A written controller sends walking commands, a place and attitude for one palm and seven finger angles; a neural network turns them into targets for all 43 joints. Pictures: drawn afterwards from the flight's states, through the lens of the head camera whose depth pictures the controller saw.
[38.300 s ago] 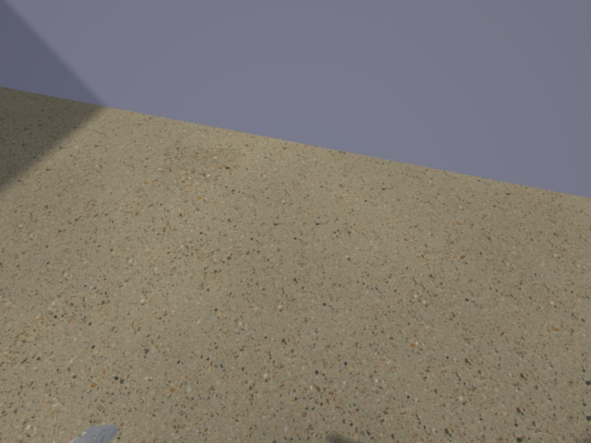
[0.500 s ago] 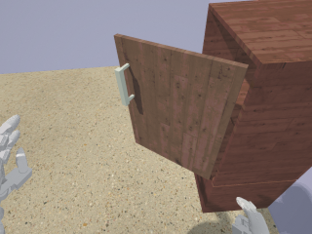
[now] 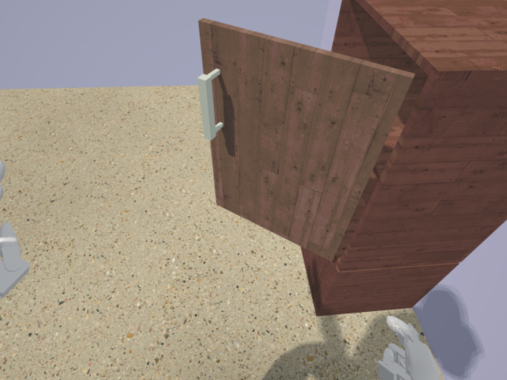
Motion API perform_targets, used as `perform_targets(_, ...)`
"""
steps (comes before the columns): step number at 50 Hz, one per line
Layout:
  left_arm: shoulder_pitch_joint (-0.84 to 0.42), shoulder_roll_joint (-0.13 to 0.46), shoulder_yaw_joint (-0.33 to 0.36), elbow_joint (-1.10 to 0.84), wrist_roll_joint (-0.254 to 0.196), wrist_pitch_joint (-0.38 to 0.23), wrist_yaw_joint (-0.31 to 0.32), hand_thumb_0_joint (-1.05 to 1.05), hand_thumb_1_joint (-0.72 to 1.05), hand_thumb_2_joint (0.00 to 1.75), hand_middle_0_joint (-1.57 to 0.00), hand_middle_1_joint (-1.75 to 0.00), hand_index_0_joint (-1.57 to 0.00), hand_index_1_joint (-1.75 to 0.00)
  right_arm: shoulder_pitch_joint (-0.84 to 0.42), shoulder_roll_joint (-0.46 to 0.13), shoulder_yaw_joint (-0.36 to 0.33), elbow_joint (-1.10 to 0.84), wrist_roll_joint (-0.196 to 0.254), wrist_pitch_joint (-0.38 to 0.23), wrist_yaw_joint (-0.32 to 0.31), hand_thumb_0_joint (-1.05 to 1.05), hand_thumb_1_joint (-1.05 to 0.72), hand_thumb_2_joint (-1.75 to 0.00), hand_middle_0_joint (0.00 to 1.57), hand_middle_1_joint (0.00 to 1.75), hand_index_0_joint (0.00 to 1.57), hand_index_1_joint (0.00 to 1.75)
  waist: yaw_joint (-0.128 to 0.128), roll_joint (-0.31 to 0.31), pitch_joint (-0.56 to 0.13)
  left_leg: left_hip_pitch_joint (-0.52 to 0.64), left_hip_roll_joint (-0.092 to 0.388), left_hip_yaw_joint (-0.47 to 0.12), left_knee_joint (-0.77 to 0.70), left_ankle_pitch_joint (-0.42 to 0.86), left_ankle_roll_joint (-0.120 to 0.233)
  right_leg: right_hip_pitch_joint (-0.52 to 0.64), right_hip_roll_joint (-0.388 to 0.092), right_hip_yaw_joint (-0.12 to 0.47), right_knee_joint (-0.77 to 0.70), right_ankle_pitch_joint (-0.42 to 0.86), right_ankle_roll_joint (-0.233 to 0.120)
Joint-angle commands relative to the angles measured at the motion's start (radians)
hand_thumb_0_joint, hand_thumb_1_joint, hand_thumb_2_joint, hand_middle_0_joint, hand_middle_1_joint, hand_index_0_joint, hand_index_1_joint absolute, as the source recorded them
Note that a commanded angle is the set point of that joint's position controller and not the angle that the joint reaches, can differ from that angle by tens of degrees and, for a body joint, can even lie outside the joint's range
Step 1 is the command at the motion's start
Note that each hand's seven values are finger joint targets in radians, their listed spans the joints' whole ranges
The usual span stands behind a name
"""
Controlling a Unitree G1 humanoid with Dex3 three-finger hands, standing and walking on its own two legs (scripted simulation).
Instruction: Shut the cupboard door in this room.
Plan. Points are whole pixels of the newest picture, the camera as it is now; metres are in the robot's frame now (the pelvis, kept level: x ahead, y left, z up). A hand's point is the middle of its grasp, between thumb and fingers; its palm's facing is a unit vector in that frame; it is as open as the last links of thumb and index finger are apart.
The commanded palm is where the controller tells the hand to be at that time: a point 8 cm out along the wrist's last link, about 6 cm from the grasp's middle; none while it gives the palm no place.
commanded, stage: step back with the hand held close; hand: left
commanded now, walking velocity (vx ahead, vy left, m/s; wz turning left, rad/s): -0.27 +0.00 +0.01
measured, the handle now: (212, 105) +0.67 +0.15 +0.07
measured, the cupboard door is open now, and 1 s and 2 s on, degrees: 54 54 54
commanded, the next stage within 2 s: stop stepping back and stand still in 0.50 s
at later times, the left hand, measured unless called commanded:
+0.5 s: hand out of the picture +0.07 +0.29 +0.19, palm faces +0.52 -0.74 -0.44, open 7.4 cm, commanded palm +0.01 +0.31 +0.19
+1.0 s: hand out of the picture -0.02 +0.30 +0.18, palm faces +0.34 -0.82 -0.47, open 7.4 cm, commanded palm -0.07 +0.34 +0.19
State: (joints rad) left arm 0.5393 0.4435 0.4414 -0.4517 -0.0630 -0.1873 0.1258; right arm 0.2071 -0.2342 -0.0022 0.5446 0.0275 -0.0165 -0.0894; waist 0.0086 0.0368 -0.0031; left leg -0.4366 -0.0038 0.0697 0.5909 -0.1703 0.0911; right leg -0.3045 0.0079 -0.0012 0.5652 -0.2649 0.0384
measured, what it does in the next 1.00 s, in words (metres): walks backwards: right foot, then left foot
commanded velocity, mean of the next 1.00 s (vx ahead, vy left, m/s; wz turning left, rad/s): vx -0.11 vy -0.02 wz -0.05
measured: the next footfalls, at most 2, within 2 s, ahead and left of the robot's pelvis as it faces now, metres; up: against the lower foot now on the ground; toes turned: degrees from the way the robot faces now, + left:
right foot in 0.58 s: -0.18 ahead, -0.13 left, +0.00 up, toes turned +1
left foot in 0.76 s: -0.07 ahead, +0.11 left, +0.00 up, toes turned +2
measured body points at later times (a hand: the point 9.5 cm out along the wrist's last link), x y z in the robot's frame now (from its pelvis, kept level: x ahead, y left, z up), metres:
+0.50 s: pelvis -0.11 +0.00 -0.01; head -0.10 +0.03 +0.44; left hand +0.04 +0.33 +0.21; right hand +0.08 -0.22 -0.08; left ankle +0.06 +0.08 -0.73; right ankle -0.15 -0.13 -0.69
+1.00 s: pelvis -0.23 +0.04 +0.01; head -0.23 +0.07 +0.46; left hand -0.04 +0.34 +0.20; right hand -0.12 -0.21 -0.07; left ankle -0.11 +0.11 -0.72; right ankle -0.28 -0.04 -0.72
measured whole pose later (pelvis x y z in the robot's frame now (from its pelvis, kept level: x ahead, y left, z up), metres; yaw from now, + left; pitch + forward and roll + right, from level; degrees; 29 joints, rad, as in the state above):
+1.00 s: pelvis -0.23 +0.04 +0.01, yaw -3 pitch +1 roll -2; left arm 0.62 0.47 0.44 -0.55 -0.06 -0.16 0.16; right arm 0.32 -0.19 0.01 0.62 -0.01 -0.10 -0.07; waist -0.04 -0.04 -0.04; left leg -0.39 -0.01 0.09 0.42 -0.16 0.03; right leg -0.14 0.06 -0.05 0.42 -0.40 -0.04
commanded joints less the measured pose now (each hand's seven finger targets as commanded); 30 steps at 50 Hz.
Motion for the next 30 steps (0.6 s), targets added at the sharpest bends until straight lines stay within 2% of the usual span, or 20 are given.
perform_targets(1,-0.075,0.164,0.129,-0.243,0.018,-0.094,0.026,0.0,0.9,0.9,-0.2,-0.3,-0.2,-0.3,-0.092,-0.151,-0.054,-0.143,-0.007,-0.081,-0.007,0.0,-0.9,-0.9,0.2,0.3,0.2,0.3,0.004,0.132,-0.093,-0.321,0.207,-0.252,-0.362,-0.566,0.025,0.336,0.047,0.017,0.123,0.007,-0.018)
perform_targets(4,-0.083,0.163,0.135,-0.252,0.021,-0.101,0.028,0.0,0.9,0.9,-0.2,-0.3,-0.2,-0.3,-0.082,-0.148,-0.059,-0.136,-0.008,-0.092,-0.001,0.0,-0.9,-0.9,0.2,0.3,0.2,0.3,0.002,0.127,-0.087,-0.336,0.194,-0.223,-0.325,-0.603,0.013,0.31,0.045,0.039,0.124,-0.053,-0.036)
perform_targets(5,-0.076,0.207,0.179,-0.258,0.028,-0.106,0.031,0.0,0.9,0.9,-0.2,-0.3,-0.2,-0.3,-0.087,-0.154,-0.064,-0.132,-0.013,-0.096,0.001,0.0,-0.9,-0.9,0.2,0.3,0.2,0.3,0.006,0.122,-0.091,-0.343,0.189,-0.22,-0.309,-0.621,0.013,0.309,0.043,0.061,0.111,-0.085,-0.042)
perform_targets(6,-0.076,0.169,0.144,-0.254,0.023,-0.106,0.029,0.0,0.9,0.9,-0.2,-0.3,-0.2,-0.3,-0.084,-0.133,-0.058,-0.136,-0.009,-0.095,0.0,0.0,-0.9,-0.9,0.2,0.3,0.2,0.3,0.002,0.089,-0.074,-0.315,0.165,-0.192,-0.264,-0.586,-0.001,0.246,0.022,0.089,0.079,-0.098,-0.056)
perform_targets(8,-0.061,0.176,0.146,-0.24,0.015,-0.109,0.036,0.0,0.9,0.9,-0.2,-0.3,-0.2,-0.3,-0.068,-0.114,-0.058,-0.121,-0.015,-0.093,0.006,0.0,-0.9,-0.9,0.2,0.3,0.2,0.3,-0.007,-0.025,-0.051,-0.169,0.093,-0.125,-0.089,-0.474,-0.042,0.015,-0.065,0.245,-0.092,-0.206,-0.104)
perform_targets(10,-0.072,0.204,0.151,-0.242,0.01,-0.108,0.05,0.0,0.9,0.9,-0.2,-0.3,-0.2,-0.3,-0.039,-0.099,-0.061,-0.077,-0.028,-0.086,0.017,0.0,-0.9,-0.9,0.2,0.3,0.2,0.3,-0.021,-0.154,-0.052,0.041,0.035,-0.059,0.132,-0.303,-0.097,-0.225,-0.218,0.419,-0.267,-0.266,-0.17)
perform_targets(11,-0.111,0.174,0.102,-0.253,0.014,-0.109,0.054,0.0,0.9,0.9,-0.2,-0.3,-0.2,-0.3,-0.035,-0.079,-0.051,-0.064,-0.028,-0.081,0.023,0.0,-0.9,-0.9,0.2,0.3,0.2,0.3,-0.033,-0.199,-0.061,0.098,0.021,-0.048,0.195,-0.245,-0.103,-0.255,-0.266,0.411,-0.279,-0.185,-0.18)
perform_targets(12,-0.134,0.187,0.103,-0.251,0.017,-0.105,0.06,0.0,0.9,0.9,-0.2,-0.3,-0.2,-0.3,-0.044,-0.075,-0.048,-0.06,-0.029,-0.08,0.022,0.0,-0.9,-0.9,0.2,0.3,0.2,0.3,-0.036,-0.216,-0.07,0.129,0.018,-0.046,0.2,-0.21,-0.101,-0.257,-0.264,0.376,-0.266,-0.106,-0.166)
perform_targets(14,-0.167,0.198,0.105,-0.256,0.018,-0.107,0.062,0.0,0.9,0.9,-0.2,-0.3,-0.2,-0.3,-0.059,-0.086,-0.045,-0.061,-0.024,-0.082,0.013,0.0,-0.9,-0.9,0.2,0.3,0.2,0.3,-0.036,-0.146,-0.054,0.144,0.044,-0.088,0.027,-0.211,-0.078,-0.258,-0.179,0.255,-0.188,-0.119,-0.109)
perform_targets(16,-0.16,0.198,0.12,-0.259,0.022,-0.125,0.061,0.0,0.9,0.9,-0.2,-0.3,-0.2,-0.3,-0.092,-0.116,-0.048,-0.075,-0.017,-0.101,-0.006,0.0,-0.9,-0.9,0.2,0.3,0.2,0.3,-0.024,0.096,-0.029,-0.008,0.169,-0.214,-0.217,-0.363,-0.022,-0.156,-0.013,0.111,0.004,-0.167,-0.043)
perform_targets(17,-0.134,0.19,0.148,-0.258,0.027,-0.141,0.059,0.0,0.9,0.9,-0.2,-0.3,-0.2,-0.3,-0.111,-0.133,-0.05,-0.088,-0.014,-0.119,-0.009,0.0,-0.9,-0.9,0.2,0.3,0.2,0.3,-0.01,0.251,-0.069,-0.22,0.303,-0.35,-0.399,-0.606,0.033,0.068,0.076,0.027,0.257,-0.147,-0.014)
perform_targets(18,-0.135,0.205,0.178,-0.26,0.026,-0.145,0.055,0.0,0.9,0.9,-0.2,-0.3,-0.2,-0.3,-0.115,-0.129,-0.057,-0.089,-0.021,-0.133,-0.006,0.0,-0.9,-0.9,0.2,0.3,0.2,0.3,-0.002,0.284,-0.107,-0.324,0.373,-0.408,-0.477,-0.643,0.061,0.175,0.11,0.012,0.463,-0.166,-0.012)
perform_targets(20,-0.106,0.241,0.215,-0.267,0.006,-0.16,0.046,0.0,0.9,0.9,-0.2,-0.3,-0.2,-0.3,-0.109,-0.118,-0.081,-0.078,-0.022,-0.153,0.013,0.0,-0.9,-0.9,0.2,0.3,0.2,0.3,0.003,0.147,-0.172,-0.157,0.367,-0.319,-0.405,-0.447,0.03,0.074,0.098,0.026,0.525,-0.248,-0.028)
perform_targets(22,-0.019,0.183,0.174,-0.237,-0.022,-0.154,0.04,0.0,0.9,0.9,-0.2,-0.3,-0.2,-0.3,-0.117,-0.111,-0.08,-0.074,-0.016,-0.164,0.031,0.0,-0.9,-0.9,0.2,0.3,0.2,0.3,0.012,0.19,-0.182,-0.075,0.337,-0.188,-0.389,-0.393,-0.014,0.051,0.084,-0.024,0.445,-0.286,-0.036)
perform_targets(24,-0.036,0.162,0.142,-0.27,-0.038,-0.149,0.034,0.0,0.9,0.9,-0.2,-0.3,-0.2,-0.3,-0.104,-0.103,-0.065,-0.069,-0.02,-0.169,0.038,0.0,-0.9,-0.9,0.2,0.3,0.2,0.3,0.007,0.234,-0.164,-0.069,0.32,-0.147,-0.434,-0.41,-0.057,0.095,0.089,-0.065,0.284,-0.318,-0.046)
perform_targets(26,-0.089,0.152,0.116,-0.287,-0.039,-0.151,0.027,0.0,0.9,0.9,-0.2,-0.3,-0.2,-0.3,-0.093,-0.101,-0.059,-0.053,-0.029,-0.173,0.039,0.0,-0.9,-0.9,0.2,0.3,0.2,0.3,0.003,0.213,-0.16,0.017,0.305,-0.126,-0.418,-0.378,-0.099,0.1,0.078,-0.066,0.068,-0.306,-0.048)
perform_targets(27,-0.115,0.166,0.121,-0.29,-0.04,-0.153,0.028,0.0,0.9,0.9,-0.2,-0.3,-0.2,-0.3,-0.093,-0.101,-0.06,-0.047,-0.033,-0.168,0.042,0.0,-0.9,-0.9,0.2,0.3,0.2,0.3,0.002,0.165,-0.17,0.064,0.292,-0.113,-0.362,-0.366,-0.128,0.092,0.043,-0.02,-0.059,-0.287,-0.062)
perform_targets(28,-0.137,0.175,0.118,-0.289,-0.033,-0.154,0.031,0.0,0.9,0.9,-0.2,-0.3,-0.2,-0.3,-0.084,-0.088,-0.059,-0.04,-0.035,-0.158,0.044,0.0,-0.9,-0.9,0.2,0.3,0.2,0.3,-0.001,0.062,-0.16,0.111,0.228,-0.064,-0.219,-0.32,-0.162,0.019,-0.029,0.105,-0.195,-0.293,-0.106)
perform_targets(29,-0.181,0.2,0.123,-0.294,-0.023,-0.155,0.042,0.0,0.9,0.9,-0.2,-0.3,-0.2,-0.3,-0.084,-0.067,-0.052,-0.03,-0.035,-0.148,0.044,0.0,-0.9,-0.9,0.2,0.3,0.2,0.3,-0.003,-0.099,-0.137,0.177,0.138,0.012,0.033,-0.213,-0.194,-0.135,-0.17,0.322,-0.321,-0.295,-0.175)
perform_targets(30,-0.235,0.264,0.162,-0.313,-0.003,-0.163,0.068,0.0,0.9,0.9,-0.2,-0.3,-0.2,-0.3,-0.07,-0.06,-0.045,0.001,-0.05,-0.15,0.043,0.0,-0.9,-0.9,0.2,0.3,0.2,0.3,-0.007,-0.169,-0.151,0.225,0.079,0.013,0.22,-0.184,-0.192,-0.242,-0.359,0.475,-0.408,-0.04,-0.227)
